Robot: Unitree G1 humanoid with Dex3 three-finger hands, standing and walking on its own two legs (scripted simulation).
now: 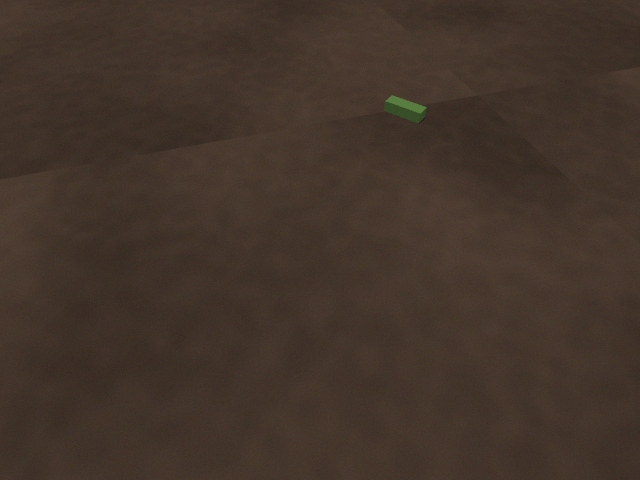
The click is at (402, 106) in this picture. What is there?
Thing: lying carton
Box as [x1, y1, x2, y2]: [384, 95, 426, 123]
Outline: 385,101 385,111 418,123 424,116 426,108 424,106 392,95
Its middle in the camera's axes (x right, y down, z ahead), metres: +0.50 -0.77 +2.24
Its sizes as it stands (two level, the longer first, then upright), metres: 0.223 0.080 0.064
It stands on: the floor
